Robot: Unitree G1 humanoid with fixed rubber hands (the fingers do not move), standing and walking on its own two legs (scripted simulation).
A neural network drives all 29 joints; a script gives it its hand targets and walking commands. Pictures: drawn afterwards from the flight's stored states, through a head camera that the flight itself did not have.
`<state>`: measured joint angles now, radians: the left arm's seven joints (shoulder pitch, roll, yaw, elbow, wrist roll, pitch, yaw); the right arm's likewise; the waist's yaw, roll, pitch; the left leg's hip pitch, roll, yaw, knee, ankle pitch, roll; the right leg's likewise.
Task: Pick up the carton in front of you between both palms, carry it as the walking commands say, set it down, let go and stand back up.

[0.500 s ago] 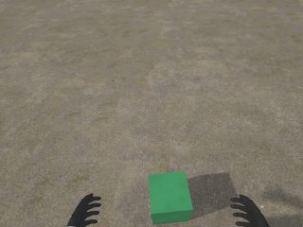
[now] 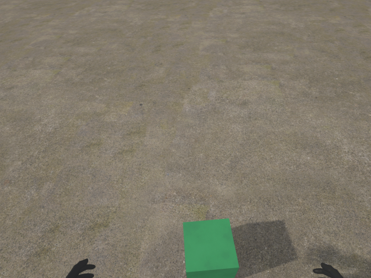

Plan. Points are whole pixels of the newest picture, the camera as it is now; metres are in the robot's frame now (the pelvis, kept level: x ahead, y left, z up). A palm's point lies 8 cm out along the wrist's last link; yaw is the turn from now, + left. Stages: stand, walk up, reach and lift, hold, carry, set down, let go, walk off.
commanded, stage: stand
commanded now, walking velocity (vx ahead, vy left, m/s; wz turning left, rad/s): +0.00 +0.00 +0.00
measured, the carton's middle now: (208, 252) +0.39 -0.04 -0.64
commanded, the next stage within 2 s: none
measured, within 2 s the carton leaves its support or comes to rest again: neither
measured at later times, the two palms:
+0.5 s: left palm out of the picture +0.11 +0.30 -0.08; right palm out of the picture +0.11 -0.29 -0.09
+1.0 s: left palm out of the picture +0.07 +0.30 -0.09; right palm out of the picture +0.07 -0.31 -0.09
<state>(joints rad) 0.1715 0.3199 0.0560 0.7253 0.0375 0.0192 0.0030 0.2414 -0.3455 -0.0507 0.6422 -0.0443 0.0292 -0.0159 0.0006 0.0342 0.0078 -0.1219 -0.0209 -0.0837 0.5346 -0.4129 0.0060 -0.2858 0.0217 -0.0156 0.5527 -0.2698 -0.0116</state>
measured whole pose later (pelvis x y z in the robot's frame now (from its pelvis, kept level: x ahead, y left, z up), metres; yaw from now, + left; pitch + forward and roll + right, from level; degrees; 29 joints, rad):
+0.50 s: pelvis +0.00 +0.00 +0.01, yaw +0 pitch -1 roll +0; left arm 0.14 0.34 0.03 0.87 0.03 0.00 0.02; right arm 0.22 -0.36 -0.02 0.78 -0.03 0.00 -0.03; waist 0.00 0.02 0.01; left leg -0.06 -0.03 -0.08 0.45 -0.37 0.01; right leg -0.23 0.01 -0.01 0.50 -0.24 -0.01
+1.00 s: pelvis -0.02 -0.01 +0.01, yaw +0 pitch -2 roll +0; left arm 0.13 0.37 0.02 0.99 0.02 -0.01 0.01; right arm 0.21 -0.39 -0.01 0.90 -0.03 -0.01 -0.02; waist 0.01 0.02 0.03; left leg -0.04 -0.02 -0.08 0.39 -0.31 0.00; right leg -0.21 0.02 -0.01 0.42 -0.18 -0.02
